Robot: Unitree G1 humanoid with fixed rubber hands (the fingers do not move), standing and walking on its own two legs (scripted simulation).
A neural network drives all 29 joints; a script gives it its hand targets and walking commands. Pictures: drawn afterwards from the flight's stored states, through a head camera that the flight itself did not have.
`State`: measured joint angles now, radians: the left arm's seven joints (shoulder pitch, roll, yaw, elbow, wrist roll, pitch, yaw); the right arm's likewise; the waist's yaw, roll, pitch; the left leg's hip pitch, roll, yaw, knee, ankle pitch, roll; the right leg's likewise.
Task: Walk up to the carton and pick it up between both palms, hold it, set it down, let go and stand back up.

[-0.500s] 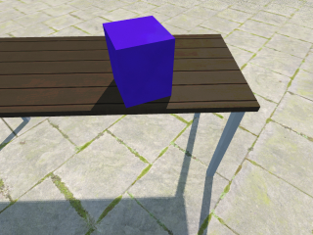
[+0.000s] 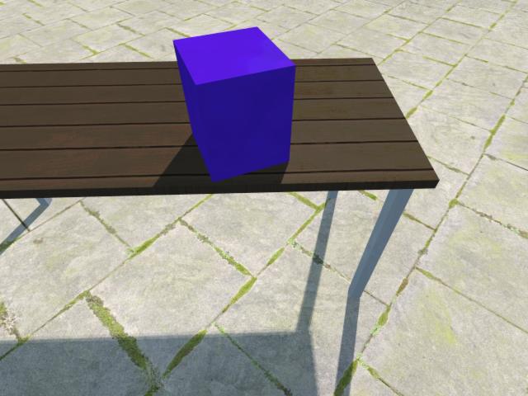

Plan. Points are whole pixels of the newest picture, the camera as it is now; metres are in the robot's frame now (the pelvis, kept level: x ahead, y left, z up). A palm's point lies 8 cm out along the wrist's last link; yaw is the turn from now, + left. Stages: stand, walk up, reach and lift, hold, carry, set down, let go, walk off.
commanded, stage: stand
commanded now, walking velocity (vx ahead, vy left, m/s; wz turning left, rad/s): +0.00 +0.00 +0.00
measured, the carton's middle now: (235, 104) +0.74 +0.10 +0.05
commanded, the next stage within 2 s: walk up in 0.38 s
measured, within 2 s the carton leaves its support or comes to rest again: neither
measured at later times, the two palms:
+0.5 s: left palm out of the picture +0.08 +0.29 -0.11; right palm out of the picture +0.06 -0.27 -0.13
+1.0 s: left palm out of the picture +0.13 +0.39 -0.13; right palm out of the picture +0.12 -0.23 -0.12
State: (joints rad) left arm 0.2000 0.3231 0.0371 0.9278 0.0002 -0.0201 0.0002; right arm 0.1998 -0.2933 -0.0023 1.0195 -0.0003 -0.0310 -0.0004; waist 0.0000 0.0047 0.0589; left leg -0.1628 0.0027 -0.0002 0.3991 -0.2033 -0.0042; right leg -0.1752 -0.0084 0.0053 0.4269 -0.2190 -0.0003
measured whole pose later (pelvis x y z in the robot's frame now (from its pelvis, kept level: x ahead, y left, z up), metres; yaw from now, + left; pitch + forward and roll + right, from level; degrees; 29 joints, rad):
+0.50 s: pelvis +0.00 +0.00 +0.00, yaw +0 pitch -2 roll +0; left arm 0.20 0.32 0.04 0.93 0.00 -0.02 0.00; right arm 0.20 -0.29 0.00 1.02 0.00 -0.03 0.00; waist 0.00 0.00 0.06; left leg -0.16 0.00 0.00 0.40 -0.20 0.00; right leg -0.17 -0.01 0.01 0.43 -0.22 0.00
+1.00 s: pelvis +0.07 +0.08 -0.02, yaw +1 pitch -4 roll -2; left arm 0.22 0.38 0.08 0.93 0.00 -0.03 -0.01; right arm 0.22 -0.36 -0.05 1.00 0.00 -0.05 0.06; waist -0.01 0.00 0.09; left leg -0.30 -0.01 0.02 0.63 -0.24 0.03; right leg -0.19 -0.04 0.05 0.77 -0.41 -0.03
